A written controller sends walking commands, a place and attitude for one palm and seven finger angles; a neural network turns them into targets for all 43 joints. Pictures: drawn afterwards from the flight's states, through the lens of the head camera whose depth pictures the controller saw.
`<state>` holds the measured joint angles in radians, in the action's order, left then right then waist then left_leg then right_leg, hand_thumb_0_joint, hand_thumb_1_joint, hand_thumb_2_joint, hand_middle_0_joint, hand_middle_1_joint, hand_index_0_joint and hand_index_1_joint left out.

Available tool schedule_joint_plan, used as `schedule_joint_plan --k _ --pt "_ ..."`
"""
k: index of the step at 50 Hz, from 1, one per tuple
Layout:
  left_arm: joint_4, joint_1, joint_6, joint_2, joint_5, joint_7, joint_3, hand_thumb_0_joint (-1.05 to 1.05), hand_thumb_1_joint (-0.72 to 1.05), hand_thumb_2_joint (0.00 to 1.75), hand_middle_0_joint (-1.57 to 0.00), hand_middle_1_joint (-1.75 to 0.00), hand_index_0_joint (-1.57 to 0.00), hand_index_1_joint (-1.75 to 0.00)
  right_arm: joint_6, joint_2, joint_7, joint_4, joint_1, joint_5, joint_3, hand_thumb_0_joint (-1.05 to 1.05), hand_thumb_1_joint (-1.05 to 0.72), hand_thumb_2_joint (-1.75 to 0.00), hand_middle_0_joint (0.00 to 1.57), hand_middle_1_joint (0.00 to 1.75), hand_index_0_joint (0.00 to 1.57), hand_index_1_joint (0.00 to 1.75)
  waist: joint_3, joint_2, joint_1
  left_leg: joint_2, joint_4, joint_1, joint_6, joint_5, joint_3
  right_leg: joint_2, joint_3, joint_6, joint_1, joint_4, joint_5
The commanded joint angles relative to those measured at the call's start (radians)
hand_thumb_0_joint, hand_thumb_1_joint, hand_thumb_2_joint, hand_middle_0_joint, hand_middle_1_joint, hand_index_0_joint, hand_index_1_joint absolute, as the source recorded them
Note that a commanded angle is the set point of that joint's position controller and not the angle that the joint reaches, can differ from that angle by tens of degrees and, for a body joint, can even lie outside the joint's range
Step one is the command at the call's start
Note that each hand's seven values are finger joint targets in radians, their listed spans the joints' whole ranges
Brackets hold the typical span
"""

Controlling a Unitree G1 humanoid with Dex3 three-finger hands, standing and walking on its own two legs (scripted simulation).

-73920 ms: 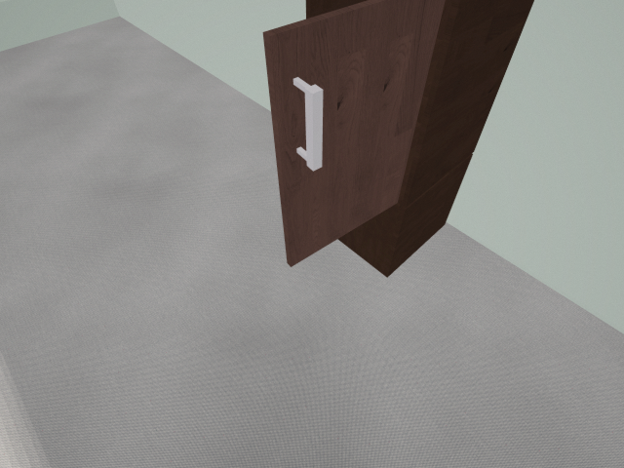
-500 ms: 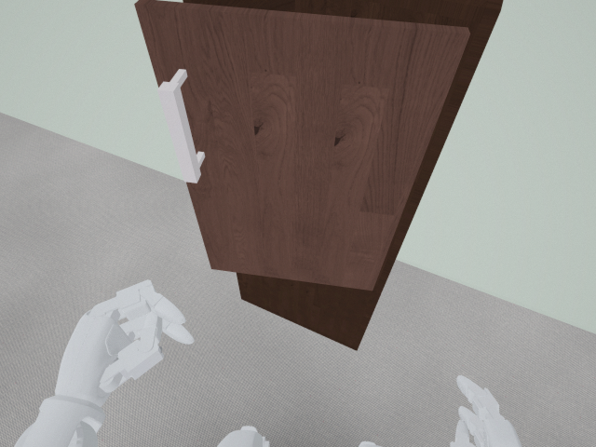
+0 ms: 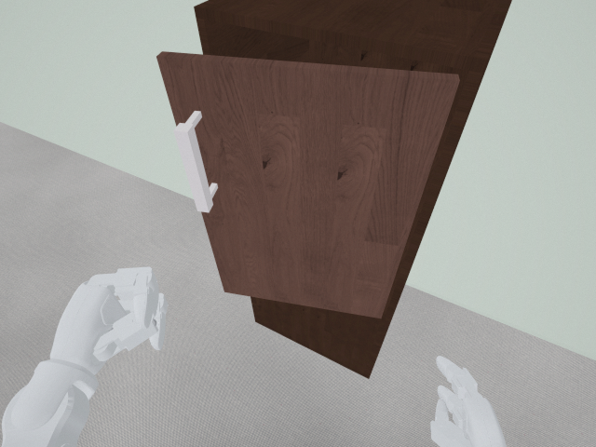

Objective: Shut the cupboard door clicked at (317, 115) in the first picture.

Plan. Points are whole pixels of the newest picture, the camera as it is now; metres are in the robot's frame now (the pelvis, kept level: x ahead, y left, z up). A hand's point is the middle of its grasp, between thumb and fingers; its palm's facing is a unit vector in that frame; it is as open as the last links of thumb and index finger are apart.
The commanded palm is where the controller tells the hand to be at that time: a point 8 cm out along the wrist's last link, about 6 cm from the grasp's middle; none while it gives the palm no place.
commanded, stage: raise the hand and make a fist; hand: left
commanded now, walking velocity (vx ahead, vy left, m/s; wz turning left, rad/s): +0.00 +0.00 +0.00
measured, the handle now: (200, 163) +0.50 +0.21 +0.12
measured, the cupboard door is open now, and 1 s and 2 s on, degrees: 17 17 17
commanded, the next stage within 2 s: bring the fist close to the handle in 0.44 s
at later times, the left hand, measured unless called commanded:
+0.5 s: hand (163, 321) +0.22 +0.17 +0.12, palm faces -0.09 -0.99 -0.06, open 3.1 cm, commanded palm +0.20 +0.23 +0.13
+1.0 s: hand (180, 262) +0.30 +0.18 +0.13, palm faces -0.10 -0.99 -0.04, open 3.1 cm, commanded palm +0.28 +0.23 +0.13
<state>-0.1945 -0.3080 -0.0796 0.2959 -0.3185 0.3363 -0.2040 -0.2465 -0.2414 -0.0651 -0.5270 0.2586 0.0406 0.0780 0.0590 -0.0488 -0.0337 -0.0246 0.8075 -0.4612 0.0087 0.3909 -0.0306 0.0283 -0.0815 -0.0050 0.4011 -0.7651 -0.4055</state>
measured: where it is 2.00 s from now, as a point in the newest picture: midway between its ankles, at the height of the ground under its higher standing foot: outside the picture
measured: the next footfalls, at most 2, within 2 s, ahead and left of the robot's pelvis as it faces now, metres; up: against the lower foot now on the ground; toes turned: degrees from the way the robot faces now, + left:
none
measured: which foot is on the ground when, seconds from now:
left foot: down 0.00-1.00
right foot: down 0.00-1.00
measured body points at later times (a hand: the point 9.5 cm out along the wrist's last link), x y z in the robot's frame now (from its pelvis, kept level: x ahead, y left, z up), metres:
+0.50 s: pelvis +0.00 -0.01 +0.01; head -0.01 -0.03 +0.46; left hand +0.22 +0.23 +0.13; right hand +0.17 -0.25 -0.06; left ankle +0.02 +0.12 -0.71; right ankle +0.00 -0.12 -0.71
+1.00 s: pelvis -0.01 -0.01 +0.01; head -0.01 -0.02 +0.46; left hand +0.30 +0.23 +0.13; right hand +0.15 -0.24 -0.07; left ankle +0.02 +0.12 -0.71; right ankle +0.00 -0.12 -0.71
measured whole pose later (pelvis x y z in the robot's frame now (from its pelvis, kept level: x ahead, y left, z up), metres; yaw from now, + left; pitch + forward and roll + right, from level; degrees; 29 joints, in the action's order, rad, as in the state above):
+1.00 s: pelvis -0.01 -0.01 +0.01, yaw -1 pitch +1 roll +0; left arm 0.16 0.06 -0.06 0.30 -0.28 0.32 -0.21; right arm -0.24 -0.26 -0.09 -0.61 0.26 0.04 0.06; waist 0.03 -0.03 0.00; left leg -0.02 0.70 -0.39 0.01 0.33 0.00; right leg 0.03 -0.05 0.00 0.36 -0.70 -0.36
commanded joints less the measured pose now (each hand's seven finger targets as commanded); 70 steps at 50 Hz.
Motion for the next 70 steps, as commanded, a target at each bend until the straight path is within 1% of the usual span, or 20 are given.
schedule_joint_plan --k 1,6,9,11,14,22,27,31,33,41,44,45,48,50,52,54,56,60,66,70 --pt "-0.2 0.16 -0.049 0.157 -0.031 0.004 -0.111 0.0 0.9 0.9 -1.3 -1.5 -1.3 -1.5 -0.065 -0.123 -0.019 0.152 -0.09 0.012 -0.063 0.0 -0.9 -0.9 0.2 0.3 0.2 0.3 0.127 0.011 0.007 0.034 -0.157 0.105 -0.029 -0.219 0.005 -0.035 0.023 0.014 -0.064 0.143 0.259" --pt "-0.148 0.129 -0.027 0.123 -0.036 0.018 -0.092 0.0 0.9 0.9 -1.3 -1.5 -1.3 -1.5 -0.071 -0.124 -0.02 0.144 -0.096 0.016 -0.069 0.0 -0.9 -0.9 0.2 0.3 0.2 0.3 0.089 0.031 0.002 0.037 -0.172 0.107 -0.029 -0.215 0.018 -0.028 0.036 0.009 -0.069 0.172 0.252" --pt "-0.154 0.137 -0.037 0.153 -0.032 0.008 -0.114 0.0 0.9 0.9 -1.3 -1.5 -1.3 -1.5 -0.073 -0.129 -0.02 0.142 -0.094 0.013 -0.073 0.0 -0.9 -0.9 0.2 0.3 0.2 0.3 0.091 0.07 0.001 0.038 -0.167 0.101 -0.031 -0.21 0.024 -0.021 0.055 0.005 -0.082 0.188 0.231" --pt "-0.188 0.156 -0.052 0.143 -0.028 0.002 -0.105 0.0 0.9 0.9 -1.3 -1.5 -1.3 -1.5 -0.075 -0.125 -0.02 0.147 -0.096 0.012 -0.075 0.0 -0.9 -0.9 0.2 0.3 0.2 0.3 0.104 0.02 0.0 0.042 -0.173 0.116 -0.03 -0.21 0.026 -0.022 0.053 0.006 -0.08 0.183 0.229" --pt "-0.183 0.152 -0.075 0.166 -0.017 -0.017 -0.126 0.0 0.9 0.9 -1.3 -1.5 -1.3 -1.5 -0.079 -0.127 -0.02 0.137 -0.086 0.008 -0.077 0.0 -0.9 -0.9 0.2 0.3 0.2 0.3 0.102 0.044 0.002 0.039 -0.173 0.118 -0.032 -0.212 0.027 -0.025 0.051 0.005 -0.082 0.182 0.231" --pt "-0.169 0.161 -0.079 0.141 -0.019 -0.008 -0.099 0.0 0.9 0.9 -1.3 -1.5 -1.3 -1.5 -0.086 -0.126 -0.023 0.133 -0.096 0.01 -0.075 0.0 -0.9 -0.9 0.2 0.3 0.2 0.3 0.083 0.0 0.004 0.042 -0.184 0.115 -0.03 -0.171 0.027 -0.021 0.057 0.006 -0.07 0.199 0.176" --pt "-0.156 0.167 -0.074 0.136 -0.026 -0.001 -0.098 0.0 0.9 0.9 -1.3 -1.5 -1.3 -1.5 -0.09 -0.126 -0.026 0.127 -0.099 0.009 -0.073 0.0 -0.9 -0.9 0.2 0.3 0.2 0.3 0.067 0.024 0.009 0.04 -0.184 0.112 -0.031 -0.158 0.023 -0.022 0.059 0.003 -0.058 0.208 0.155" --pt "-0.103 0.328 -0.082 0.154 -0.019 -0.007 -0.095 0.0 0.9 0.9 -1.3 -1.5 -1.3 -1.5 -0.087 -0.134 -0.038 0.1 -0.095 0.01 -0.073 0.0 -0.9 -0.9 0.2 0.3 0.2 0.3 0.055 0.034 0.031 0.036 -0.189 0.12 -0.033 -0.132 0.013 -0.026 0.055 0.003 -0.031 0.208 0.114" --pt "-0.079 0.377 -0.081 0.135 -0.014 -0.004 -0.069 0.0 0.9 0.9 -1.3 -1.5 -1.3 -1.5 -0.087 -0.133 -0.042 0.096 -0.098 0.01 -0.07 0.0 -0.9 -0.9 0.2 0.3 0.2 0.3 0.076 0.006 0.03 0.038 -0.197 0.137 -0.031 -0.136 0.01 -0.028 0.043 0.007 -0.034 0.197 0.132" --pt "0.05 0.491 -0.045 0.138 0.005 -0.01 -0.06 0.0 0.9 0.9 -1.3 -1.5 -1.3 -1.5 -0.072 -0.134 -0.042 0.086 -0.095 0.011 -0.071 0.0 -0.9 -0.9 0.2 0.3 0.2 0.3 0.116 0.028 0.02 0.036 -0.212 0.145 -0.029 -0.171 0.012 -0.025 0.036 0.009 -0.06 0.186 0.194" --pt "0.111 0.552 -0.042 0.206 0.015 -0.026 -0.117 0.0 0.9 0.9 -1.3 -1.5 -1.3 -1.5 -0.054 -0.141 -0.042 0.076 -0.092 0.008 -0.072 0.0 -0.9 -0.9 0.2 0.3 0.2 0.3 0.119 0.041 0.015 0.033 -0.215 0.139 -0.028 -0.176 0.017 -0.024 0.043 0.012 -0.071 0.191 0.185" --pt "0.117 0.564 -0.041 0.186 0.016 -0.027 -0.107 0.0 0.9 0.9 -1.3 -1.5 -1.3 -1.5 -0.051 -0.136 -0.039 0.086 -0.1 0.01 -0.07 0.0 -0.9 -0.9 0.2 0.3 0.2 0.3 0.124 0.029 0.012 0.034 -0.219 0.138 -0.027 -0.182 0.018 -0.023 0.041 0.014 -0.074 0.186 0.196" --pt "0.155 0.629 -0.049 0.21 0.016 -0.029 -0.132 0.0 0.9 0.9 -1.3 -1.5 -1.3 -1.5 -0.041 -0.14 -0.038 0.08 -0.094 0.009 -0.075 0.0 -0.9 -0.9 0.2 0.3 0.2 0.3 0.166 0.018 0.014 0.036 -0.214 0.161 -0.025 -0.216 0.023 -0.026 0.041 0.017 -0.087 0.177 0.248" --pt "0.174 0.647 -0.056 0.171 0.02 -0.021 -0.089 0.0 0.9 0.9 -1.3 -1.5 -1.3 -1.5 -0.037 -0.136 -0.034 0.082 -0.093 0.01 -0.074 0.0 -0.9 -0.9 0.2 0.3 0.2 0.3 0.165 0.009 0.02 0.035 -0.214 0.157 -0.026 -0.223 0.027 -0.024 0.04 0.016 -0.084 0.176 0.261" --pt "0.219 0.724 -0.058 0.185 0.02 -0.018 -0.089 0.0 0.9 0.9 -1.3 -1.5 -1.3 -1.5 -0.032 -0.143 -0.036 0.069 -0.085 0.012 -0.075 0.0 -0.9 -0.9 0.2 0.3 0.2 0.3 0.142 0.008 0.035 0.035 -0.213 0.154 -0.025 -0.198 0.024 -0.027 0.043 0.016 -0.061 0.182 0.241" --pt "0.28 0.754 -0.055 0.218 0.026 -0.016 -0.107 0.0 0.9 0.9 -1.3 -1.5 -1.3 -1.5 -0.022 -0.153 -0.04 0.059 -0.072 0.011 -0.077 0.0 -0.9 -0.9 0.2 0.3 0.2 0.3 0.138 0.062 0.04 0.031 -0.211 0.137 -0.028 -0.194 0.021 -0.028 0.044 0.015 -0.06 0.186 0.228" --pt "0.286 0.837 -0.06 0.223 0.029 -0.009 -0.105 0.0 0.9 0.9 -1.3 -1.5 -1.3 -1.5 -0.015 -0.154 -0.042 0.057 -0.074 0.012 -0.081 0.0 -0.9 -0.9 0.2 0.3 0.2 0.3 0.174 0.011 0.046 0.034 -0.205 0.153 -0.027 -0.204 0.025 -0.024 0.05 0.017 -0.059 0.18 0.247" --pt "0.341 0.913 -0.072 0.226 0.034 -0.011 -0.098 0.0 0.9 0.9 -1.3 -1.5 -1.3 -1.5 -0.004 -0.155 -0.04 0.051 -0.061 0.009 -0.082 0.0 -0.9 -0.9 0.2 0.3 0.2 0.3 0.225 0.008 0.048 0.034 -0.198 0.168 -0.027 -0.238 0.02 -0.024 0.048 0.021 -0.069 0.166 0.288" --pt "0.49 1.059 -0.077 0.244 0.052 -0.028 -0.098 0.0 0.9 0.9 -1.3 -1.5 -1.3 -1.5 0.028 -0.162 -0.037 0.027 -0.037 0.01 -0.084 0.0 -0.9 -0.9 0.2 0.3 0.2 0.3 0.209 0.039 0.07 0.03 -0.196 0.145 -0.026 -0.217 0.019 -0.025 0.048 0.019 -0.033 0.167 0.276" --pt "0.535 1.127 -0.096 0.265 0.068 -0.033 -0.108 0.0 0.9 0.9 -1.3 -1.5 -1.3 -1.5 0.047 -0.162 -0.031 0.031 -0.02 0.006 -0.089 0.0 -0.9 -0.9 0.2 0.3 0.2 0.3 0.279 -0.001 0.063 0.032 -0.186 0.164 -0.026 -0.276 0.023 -0.024 0.05 0.025 -0.059 0.146 0.339"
